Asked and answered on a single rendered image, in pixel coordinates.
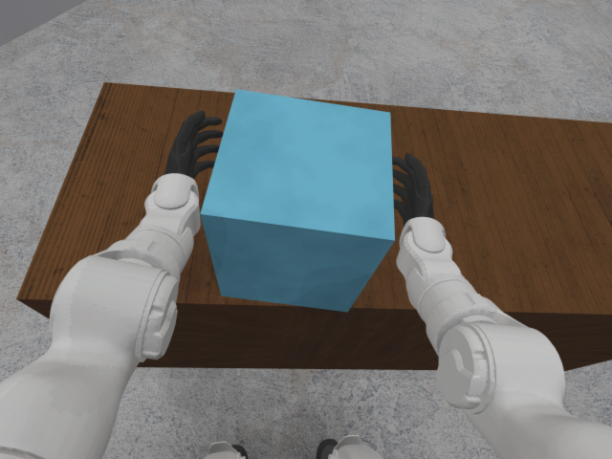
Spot robot left forearm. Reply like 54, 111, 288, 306
49, 173, 201, 339

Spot robot right forearm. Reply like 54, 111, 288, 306
396, 217, 565, 396

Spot left robot upper arm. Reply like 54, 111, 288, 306
0, 255, 179, 459

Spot pedestal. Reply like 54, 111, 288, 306
16, 82, 612, 371

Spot carton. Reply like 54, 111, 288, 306
200, 89, 395, 312

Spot robot right hand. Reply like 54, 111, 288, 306
392, 153, 434, 225

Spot right robot foot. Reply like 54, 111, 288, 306
317, 439, 338, 459

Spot right robot shin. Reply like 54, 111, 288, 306
332, 435, 362, 454

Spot right robot upper arm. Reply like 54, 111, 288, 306
436, 322, 612, 459

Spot robot left hand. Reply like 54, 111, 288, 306
164, 110, 224, 179

